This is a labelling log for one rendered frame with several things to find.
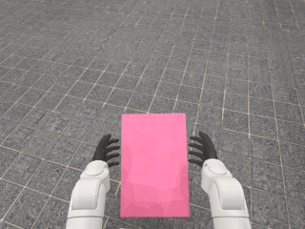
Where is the robot left forearm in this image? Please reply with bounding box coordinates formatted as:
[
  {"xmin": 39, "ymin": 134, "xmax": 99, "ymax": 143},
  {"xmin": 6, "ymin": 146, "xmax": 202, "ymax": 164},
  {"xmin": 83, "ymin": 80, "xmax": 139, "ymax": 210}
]
[{"xmin": 66, "ymin": 160, "xmax": 111, "ymax": 229}]

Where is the robot right forearm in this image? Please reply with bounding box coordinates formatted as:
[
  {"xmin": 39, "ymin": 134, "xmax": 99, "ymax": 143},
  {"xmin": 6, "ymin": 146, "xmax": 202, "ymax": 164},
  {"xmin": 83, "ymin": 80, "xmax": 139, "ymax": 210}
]
[{"xmin": 201, "ymin": 158, "xmax": 252, "ymax": 229}]

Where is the robot left hand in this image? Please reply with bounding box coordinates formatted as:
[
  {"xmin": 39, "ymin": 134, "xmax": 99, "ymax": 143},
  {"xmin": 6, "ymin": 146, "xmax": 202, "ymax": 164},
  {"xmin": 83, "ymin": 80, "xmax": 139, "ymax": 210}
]
[{"xmin": 92, "ymin": 134, "xmax": 120, "ymax": 168}]

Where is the carton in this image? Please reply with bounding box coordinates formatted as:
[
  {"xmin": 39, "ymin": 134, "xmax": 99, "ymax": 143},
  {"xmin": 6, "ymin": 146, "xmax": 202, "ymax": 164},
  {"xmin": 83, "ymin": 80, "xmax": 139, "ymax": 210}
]
[{"xmin": 120, "ymin": 113, "xmax": 190, "ymax": 218}]

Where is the robot right hand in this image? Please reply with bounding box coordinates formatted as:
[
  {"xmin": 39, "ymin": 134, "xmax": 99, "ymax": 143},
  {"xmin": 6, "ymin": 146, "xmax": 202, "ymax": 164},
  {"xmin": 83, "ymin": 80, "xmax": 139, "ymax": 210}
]
[{"xmin": 188, "ymin": 132, "xmax": 218, "ymax": 168}]

